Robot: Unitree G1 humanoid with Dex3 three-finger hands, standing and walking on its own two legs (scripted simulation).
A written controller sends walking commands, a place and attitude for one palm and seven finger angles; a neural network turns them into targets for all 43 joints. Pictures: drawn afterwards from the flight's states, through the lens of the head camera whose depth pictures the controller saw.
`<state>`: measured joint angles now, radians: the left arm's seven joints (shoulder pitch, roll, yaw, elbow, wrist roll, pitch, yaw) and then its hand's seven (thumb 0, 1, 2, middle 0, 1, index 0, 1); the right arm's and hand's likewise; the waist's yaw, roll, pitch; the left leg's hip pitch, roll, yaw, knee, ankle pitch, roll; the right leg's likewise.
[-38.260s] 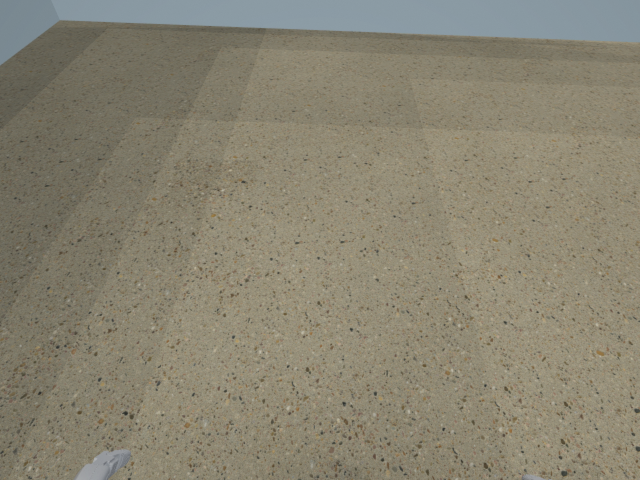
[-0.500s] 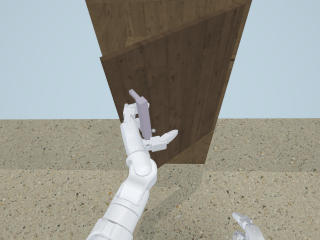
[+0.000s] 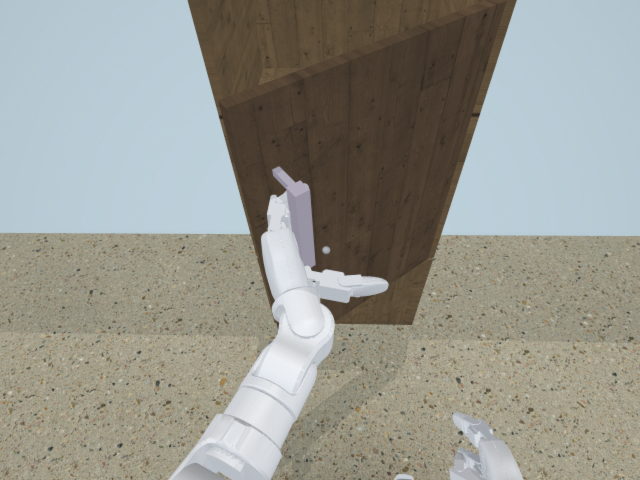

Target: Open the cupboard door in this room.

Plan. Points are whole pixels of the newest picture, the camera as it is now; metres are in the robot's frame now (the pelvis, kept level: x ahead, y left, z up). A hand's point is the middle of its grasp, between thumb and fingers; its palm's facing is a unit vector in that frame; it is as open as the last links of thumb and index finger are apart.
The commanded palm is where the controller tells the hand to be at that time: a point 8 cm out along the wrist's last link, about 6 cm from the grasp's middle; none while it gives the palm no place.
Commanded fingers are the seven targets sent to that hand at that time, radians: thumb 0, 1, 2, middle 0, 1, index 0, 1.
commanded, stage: slide the hand sideways off the handle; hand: left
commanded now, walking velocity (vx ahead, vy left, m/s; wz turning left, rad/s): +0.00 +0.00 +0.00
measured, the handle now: (293, 221) +0.42 +0.06 +0.10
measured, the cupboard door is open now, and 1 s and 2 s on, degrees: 37 42 42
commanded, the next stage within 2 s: draw the hand back to the body in 1.18 s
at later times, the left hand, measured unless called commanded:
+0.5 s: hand (335, 287) +0.32 +0.00 +0.09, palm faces -0.08 -1.00 -0.02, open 16.2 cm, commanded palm +0.29 +0.08 +0.08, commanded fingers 0.00 -0.50 0.30 -0.15 -0.30 -0.15 -0.30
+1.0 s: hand (288, 314) +0.29 +0.06 +0.09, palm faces -0.07 -1.00 -0.02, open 16.0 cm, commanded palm +0.25 +0.13 +0.08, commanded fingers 0.00 -0.50 0.30 -0.15 -0.30 -0.15 -0.30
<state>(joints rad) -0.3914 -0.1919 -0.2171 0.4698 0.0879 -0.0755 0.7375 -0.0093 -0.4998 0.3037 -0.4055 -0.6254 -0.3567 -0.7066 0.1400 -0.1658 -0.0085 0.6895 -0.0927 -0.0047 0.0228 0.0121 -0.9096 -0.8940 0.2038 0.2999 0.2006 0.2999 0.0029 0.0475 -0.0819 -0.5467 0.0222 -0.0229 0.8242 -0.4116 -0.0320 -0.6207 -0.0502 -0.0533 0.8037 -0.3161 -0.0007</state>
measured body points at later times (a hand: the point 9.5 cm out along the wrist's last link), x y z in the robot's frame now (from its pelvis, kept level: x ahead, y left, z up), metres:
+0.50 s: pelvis +0.00 +0.00 +0.01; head +0.03 -0.02 +0.46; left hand +0.32 +0.06 +0.09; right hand +0.15 -0.22 -0.10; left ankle +0.00 +0.14 -0.70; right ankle +0.05 -0.12 -0.70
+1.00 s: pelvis +0.03 -0.01 +0.01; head +0.05 -0.02 +0.46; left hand +0.28 +0.11 +0.09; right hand +0.22 -0.22 -0.07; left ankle +0.00 +0.14 -0.70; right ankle +0.05 -0.12 -0.70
